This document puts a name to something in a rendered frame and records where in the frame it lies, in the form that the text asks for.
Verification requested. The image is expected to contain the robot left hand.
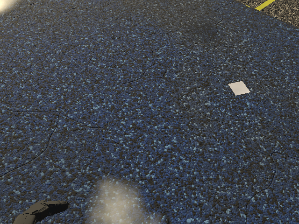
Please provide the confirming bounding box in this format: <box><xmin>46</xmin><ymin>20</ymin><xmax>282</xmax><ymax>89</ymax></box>
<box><xmin>13</xmin><ymin>200</ymin><xmax>69</xmax><ymax>224</ymax></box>

